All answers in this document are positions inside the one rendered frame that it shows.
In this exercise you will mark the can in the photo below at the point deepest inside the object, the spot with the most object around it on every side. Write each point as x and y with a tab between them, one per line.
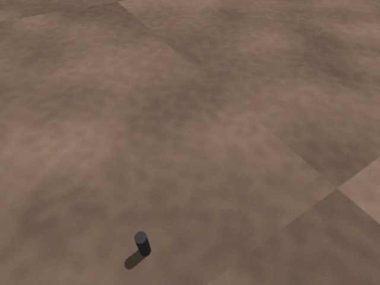
142	243

